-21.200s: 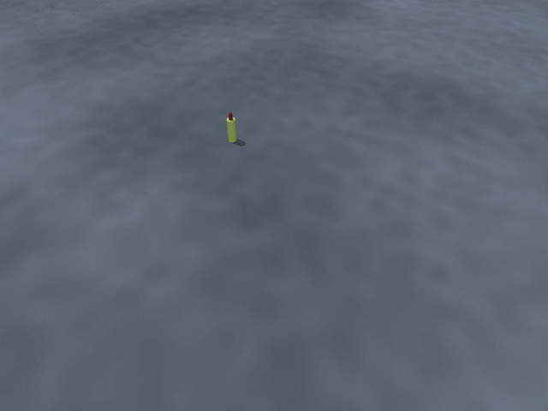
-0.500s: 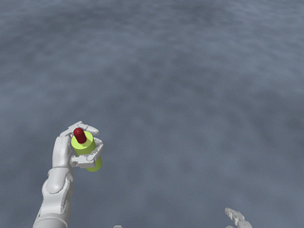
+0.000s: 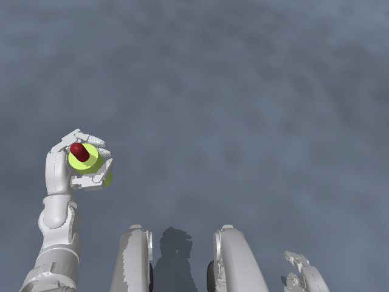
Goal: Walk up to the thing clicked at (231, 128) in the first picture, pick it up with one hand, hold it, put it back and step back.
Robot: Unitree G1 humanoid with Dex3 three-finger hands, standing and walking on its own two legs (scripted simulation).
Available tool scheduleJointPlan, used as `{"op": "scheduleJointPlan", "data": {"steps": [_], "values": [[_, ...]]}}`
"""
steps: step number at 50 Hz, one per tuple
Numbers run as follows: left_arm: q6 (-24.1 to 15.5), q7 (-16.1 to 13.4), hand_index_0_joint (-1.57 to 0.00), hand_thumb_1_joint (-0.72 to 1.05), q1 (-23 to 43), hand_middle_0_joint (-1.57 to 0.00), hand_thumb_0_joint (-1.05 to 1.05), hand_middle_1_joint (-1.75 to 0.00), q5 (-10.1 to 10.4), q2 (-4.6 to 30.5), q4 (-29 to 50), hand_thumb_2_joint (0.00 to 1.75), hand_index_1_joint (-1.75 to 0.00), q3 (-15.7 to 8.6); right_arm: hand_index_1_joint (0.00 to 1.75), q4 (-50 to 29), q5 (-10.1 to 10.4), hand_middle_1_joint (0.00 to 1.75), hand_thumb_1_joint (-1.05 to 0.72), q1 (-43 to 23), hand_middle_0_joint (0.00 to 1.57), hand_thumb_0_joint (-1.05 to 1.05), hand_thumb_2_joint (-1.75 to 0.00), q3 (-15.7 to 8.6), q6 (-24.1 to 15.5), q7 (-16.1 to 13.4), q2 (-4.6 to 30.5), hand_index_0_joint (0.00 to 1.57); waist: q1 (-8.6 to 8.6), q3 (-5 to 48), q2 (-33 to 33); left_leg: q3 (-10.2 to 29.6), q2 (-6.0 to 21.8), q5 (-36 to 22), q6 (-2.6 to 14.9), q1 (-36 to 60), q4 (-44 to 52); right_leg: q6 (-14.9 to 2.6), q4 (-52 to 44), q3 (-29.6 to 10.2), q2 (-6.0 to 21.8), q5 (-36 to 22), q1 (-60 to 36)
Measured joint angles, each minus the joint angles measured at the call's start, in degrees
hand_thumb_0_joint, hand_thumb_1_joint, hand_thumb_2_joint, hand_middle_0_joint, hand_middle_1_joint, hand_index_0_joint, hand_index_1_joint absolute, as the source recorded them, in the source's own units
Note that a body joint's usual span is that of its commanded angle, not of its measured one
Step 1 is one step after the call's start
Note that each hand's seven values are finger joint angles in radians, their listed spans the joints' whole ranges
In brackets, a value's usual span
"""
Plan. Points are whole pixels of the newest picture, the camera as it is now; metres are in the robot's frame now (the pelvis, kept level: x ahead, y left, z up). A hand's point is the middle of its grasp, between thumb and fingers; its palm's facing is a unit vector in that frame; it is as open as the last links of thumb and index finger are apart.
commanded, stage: crouch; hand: left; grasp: from the side
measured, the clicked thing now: (90, 165) +0.38 +0.20 -0.05
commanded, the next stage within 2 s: lower in 1.12 s
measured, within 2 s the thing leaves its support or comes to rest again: neither
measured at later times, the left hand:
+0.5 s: hand (113, 177) +0.41 +0.20 -0.24, palm faces +0.12 -0.99 -0.03, open 6.7 cm
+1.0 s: hand (118, 181) +0.43 +0.21 -0.33, palm faces +0.10 -0.99 -0.03, open 6.7 cm
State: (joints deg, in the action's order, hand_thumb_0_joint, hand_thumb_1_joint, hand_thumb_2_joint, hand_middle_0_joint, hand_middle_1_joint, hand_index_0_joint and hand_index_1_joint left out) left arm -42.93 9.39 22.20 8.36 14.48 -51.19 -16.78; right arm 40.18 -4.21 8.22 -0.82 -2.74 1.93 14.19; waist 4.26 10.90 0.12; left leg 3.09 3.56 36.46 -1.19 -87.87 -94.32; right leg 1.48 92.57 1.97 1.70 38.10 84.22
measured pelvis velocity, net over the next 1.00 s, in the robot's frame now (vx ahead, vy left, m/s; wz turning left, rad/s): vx -0.05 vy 0.00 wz -0.11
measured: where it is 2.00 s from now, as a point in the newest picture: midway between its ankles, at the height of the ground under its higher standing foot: outside the picture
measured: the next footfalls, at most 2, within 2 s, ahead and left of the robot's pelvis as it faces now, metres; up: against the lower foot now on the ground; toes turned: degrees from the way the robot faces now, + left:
none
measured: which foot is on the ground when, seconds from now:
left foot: down 0.00-1.00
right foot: down 0.00-1.00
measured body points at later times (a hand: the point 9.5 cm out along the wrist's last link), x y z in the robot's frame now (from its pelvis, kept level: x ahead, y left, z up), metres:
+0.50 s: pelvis -0.05 +0.00 -0.18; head +0.16 +0.04 +0.21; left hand +0.40 +0.26 -0.24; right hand +0.03 -0.28 -0.30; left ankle +0.05 +0.13 -0.53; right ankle +0.04 -0.14 -0.53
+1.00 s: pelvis -0.05 +0.00 -0.25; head +0.18 +0.06 +0.13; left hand +0.42 +0.26 -0.33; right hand +0.02 -0.28 -0.35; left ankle +0.05 +0.13 -0.53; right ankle +0.04 -0.14 -0.53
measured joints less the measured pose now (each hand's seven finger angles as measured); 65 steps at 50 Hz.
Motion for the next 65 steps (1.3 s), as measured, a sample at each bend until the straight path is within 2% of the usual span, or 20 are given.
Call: {"op": "scheduleJointPlan", "data": {"steps": [7, 15, 21, 26, 39, 46, 57, 65], "values": [[-0.04, 0.10, -0.93, 0.01, 6.33, -0.87, 0.01, -1.03, -0.80, 2.70, -4.33, 1.06, -1.04, -2.59, 0.30, 0.74, -0.91, 0.30, -0.90, -2.47, 0.21, 0.00, -0.91, 1.14, 0.38, 0.77, -1.10, 0.20, 0.40, -0.47, -0.02, 0.91, -0.07, 1.08, -0.17, -12.58, -10.60, -0.23, 10.88, -0.09, -0.20, 1.40, 12.52], [-0.83, 1.11, -0.94, 0.00, 14.35, -0.87, 0.01, -1.02, -3.08, 6.49, -12.42, 1.07, -1.03, -6.47, 0.30, 1.27, -2.21, 0.30, -0.91, -2.88, 0.21, 0.00, -0.91, 2.54, 0.70, 2.03, -0.69, 0.20, 2.65, -1.54, 0.60, 2.19, -0.26, 1.46, -0.43, -24.34, -21.85, -0.29, 22.17, -0.01, -0.54, 2.03, 24.06], [-0.95, 1.23, -0.94, 0.00, 16.75, -0.88, 0.01, -1.02, -4.42, 9.12, -14.39, 1.07, -1.03, -9.87, 0.30, 1.38, -2.71, 0.30, -0.91, -2.30, 0.21, 0.00, -0.91, 3.05, 1.45, 2.61, 0.22, 0.20, 4.55, -3.76, 0.96, 3.05, -0.51, 1.41, -0.54, -31.27, -29.32, -0.10, 29.49, -0.05, -0.82, 2.05, 30.75], [-0.08, 1.11, -0.94, 0.00, 17.36, -0.88, 0.01, -1.02, -4.65, 10.75, -14.41, 1.07, -1.03, -11.36, 0.30, 2.05, -3.03, 0.30, -0.92, -1.74, 0.21, 0.00, -0.91, 3.73, 1.96, 2.74, 0.82, 0.20, 5.40, -5.53, 1.37, 3.71, -0.74, 1.15, -0.61, -35.37, -33.96, 0.09, 34.00, -0.01, -1.05, 1.86, 34.66], [0.25, 2.35, -0.94, 0.00, 19.24, -0.88, 0.01, -1.02, -4.66, 15.45, -16.74, 1.07, -1.03, -13.18, 0.30, 1.81, -4.38, 0.30, -0.91, -2.73, 0.21, 0.00, -0.91, 6.92, 2.87, 3.17, 2.04, 0.20, 6.83, -9.19, 2.08, 6.50, -1.18, 1.15, -1.01, -40.97, -42.13, 0.42, 40.84, 1.49, -1.80, 1.47, 39.29], [0.12, 2.50, -0.94, 0.00, 18.65, -0.88, 0.01, -1.01, -4.75, 16.47, -16.26, 1.07, -1.03, -13.91, 0.30, 1.11, -5.43, 0.30, -0.91, -3.90, 0.21, 0.00, -0.90, 8.28, 3.26, 3.74, 2.83, 0.20, 7.12, -11.05, 2.90, 7.82, -1.30, 1.75, -1.13, -42.47, -45.15, 0.72, 42.97, 2.27, -2.22, 1.72, 40.25], [-0.50, 1.15, -0.94, 0.00, 16.51, -0.88, 0.01, -1.01, -4.78, 17.22, -13.23, 1.07, -1.03, -13.45, 0.30, 0.58, -6.80, 0.30, -0.91, -5.83, 0.21, 0.00, -0.90, 9.95, 4.13, 4.27, 3.31, 0.20, 7.29, -13.74, 4.20, 9.45, -1.63, 2.43, -1.26, -43.51, -47.99, 1.09, 44.74, 3.32, -2.56, 2.12, 40.53], [-1.55, 0.34, -0.94, 0.00, 16.45, -0.88, 0.01, -1.01, -4.41, 18.48, -14.09, 1.08, -1.03, -13.09, 0.30, -0.01, -7.48, 0.30, -0.92, -6.84, 0.21, 0.00, -0.91, 11.61, 4.69, 4.65, 3.61, 0.20, 7.70, -15.14, 4.69, 10.45, -1.85, 2.65, -1.36, -43.56, -49.15, 1.24, 45.27, 4.05, -2.71, 2.19, 40.12]]}}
